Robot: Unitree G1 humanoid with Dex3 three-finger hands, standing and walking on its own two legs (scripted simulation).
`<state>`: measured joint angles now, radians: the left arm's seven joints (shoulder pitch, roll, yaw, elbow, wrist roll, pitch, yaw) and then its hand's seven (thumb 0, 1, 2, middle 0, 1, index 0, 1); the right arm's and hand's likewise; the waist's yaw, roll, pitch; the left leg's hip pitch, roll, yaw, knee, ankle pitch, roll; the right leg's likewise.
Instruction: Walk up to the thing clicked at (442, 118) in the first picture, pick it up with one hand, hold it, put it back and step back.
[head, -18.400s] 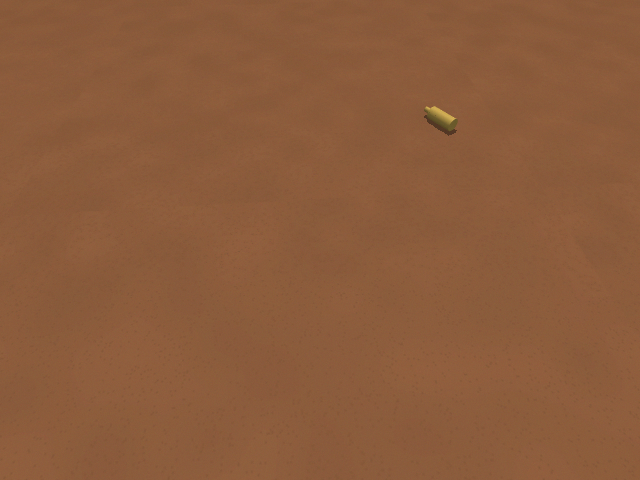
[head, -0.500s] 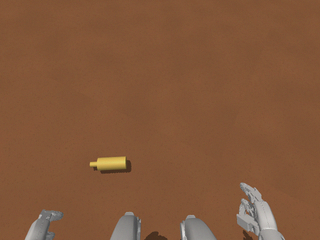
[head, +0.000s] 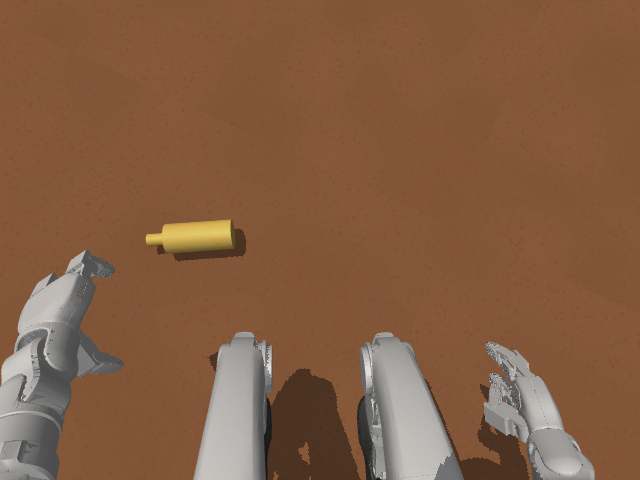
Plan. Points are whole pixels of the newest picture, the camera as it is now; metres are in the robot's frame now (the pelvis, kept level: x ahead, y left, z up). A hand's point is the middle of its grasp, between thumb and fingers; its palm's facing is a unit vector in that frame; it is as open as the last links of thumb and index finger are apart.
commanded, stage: rise first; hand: left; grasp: from above
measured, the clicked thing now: (190, 237) +0.56 +0.30 -0.48
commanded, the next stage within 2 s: none
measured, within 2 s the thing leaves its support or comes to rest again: neither
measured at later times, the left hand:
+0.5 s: hand (132, 272) +0.41 +0.33 -0.27, palm faces -0.44 -0.08 -0.89, open 14.1 cm
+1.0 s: hand (146, 258) +0.46 +0.33 -0.33, palm faces -0.47 -0.03 -0.88, open 14.0 cm
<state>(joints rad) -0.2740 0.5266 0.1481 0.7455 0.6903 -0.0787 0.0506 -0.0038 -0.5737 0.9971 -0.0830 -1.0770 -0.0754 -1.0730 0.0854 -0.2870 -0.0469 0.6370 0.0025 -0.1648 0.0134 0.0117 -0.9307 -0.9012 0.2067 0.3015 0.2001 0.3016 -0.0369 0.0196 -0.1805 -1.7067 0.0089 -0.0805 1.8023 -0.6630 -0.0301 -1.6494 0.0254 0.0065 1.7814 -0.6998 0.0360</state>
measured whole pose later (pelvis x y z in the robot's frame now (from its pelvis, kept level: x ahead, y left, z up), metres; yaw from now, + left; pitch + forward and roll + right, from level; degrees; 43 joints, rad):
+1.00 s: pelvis -0.03 +0.02 -0.17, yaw -8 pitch +34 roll -11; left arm -0.97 0.92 0.14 1.38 1.29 -0.30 0.27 0.00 -0.51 0.97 -0.07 -1.06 -0.09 -1.02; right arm 0.13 -0.27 0.08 0.70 -0.13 0.02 0.12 0.00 -0.91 -0.90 0.21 0.30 0.20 0.30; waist -0.22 -0.03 -0.04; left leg -2.29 -0.01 -0.17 2.36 -0.68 0.00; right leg -2.16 0.07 -0.06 2.26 -0.72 0.06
